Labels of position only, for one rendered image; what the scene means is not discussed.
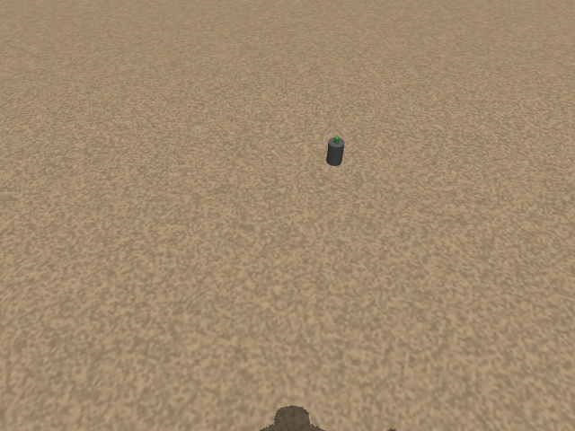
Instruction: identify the bottle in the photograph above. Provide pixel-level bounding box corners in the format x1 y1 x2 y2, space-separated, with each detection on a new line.
327 136 344 166

